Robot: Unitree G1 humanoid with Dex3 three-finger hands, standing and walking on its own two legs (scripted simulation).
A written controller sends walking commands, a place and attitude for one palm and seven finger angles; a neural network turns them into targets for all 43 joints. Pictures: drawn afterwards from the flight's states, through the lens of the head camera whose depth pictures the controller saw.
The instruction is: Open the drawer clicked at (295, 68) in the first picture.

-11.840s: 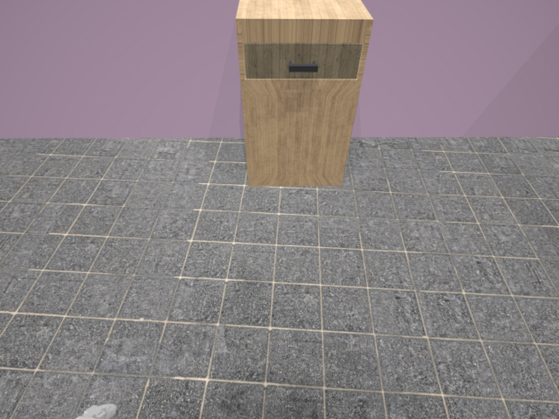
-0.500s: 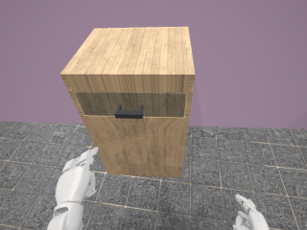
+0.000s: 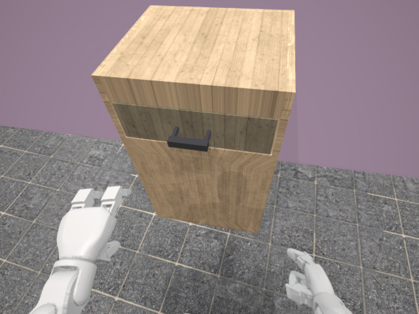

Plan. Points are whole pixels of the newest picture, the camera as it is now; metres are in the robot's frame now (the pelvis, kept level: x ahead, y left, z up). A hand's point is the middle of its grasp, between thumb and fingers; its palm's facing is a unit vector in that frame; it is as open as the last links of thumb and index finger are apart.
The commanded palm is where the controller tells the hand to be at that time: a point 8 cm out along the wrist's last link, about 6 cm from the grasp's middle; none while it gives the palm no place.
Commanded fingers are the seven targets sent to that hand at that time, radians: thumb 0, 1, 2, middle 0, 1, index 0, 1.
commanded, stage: raise the hand with hooked fingers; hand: left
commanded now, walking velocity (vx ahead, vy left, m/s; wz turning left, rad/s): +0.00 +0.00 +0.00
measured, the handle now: (190, 137) +0.57 +0.13 -0.05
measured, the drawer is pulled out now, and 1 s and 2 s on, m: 0.00 0.00 0.00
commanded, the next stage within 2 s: move the hooked fingers above the handle in 1.10 s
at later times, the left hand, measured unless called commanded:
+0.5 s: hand (98, 186) +0.31 +0.24 +0.09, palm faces +0.07 -0.09 -0.99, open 13.5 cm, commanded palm +0.28 +0.25 +0.14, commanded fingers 0.00 -0.50 0.30 -0.30 -1.20 -0.30 -1.20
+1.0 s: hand (94, 185) +0.30 +0.24 +0.10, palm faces -0.02 -0.10 -0.99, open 13.8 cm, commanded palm +0.28 +0.25 +0.17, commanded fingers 0.00 -0.50 0.30 -0.30 -1.20 -0.30 -1.20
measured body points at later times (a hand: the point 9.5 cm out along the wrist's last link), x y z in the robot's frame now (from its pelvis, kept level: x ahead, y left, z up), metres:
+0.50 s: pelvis +0.03 +0.01 +0.02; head +0.06 -0.02 +0.47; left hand +0.30 +0.25 +0.14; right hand +0.24 -0.22 -0.08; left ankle -0.01 +0.10 -0.70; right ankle +0.01 -0.11 -0.70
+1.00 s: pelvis +0.01 +0.01 +0.04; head +0.04 -0.01 +0.48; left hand +0.29 +0.25 +0.16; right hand +0.18 -0.22 -0.09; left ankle -0.01 +0.10 -0.70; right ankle +0.01 -0.11 -0.70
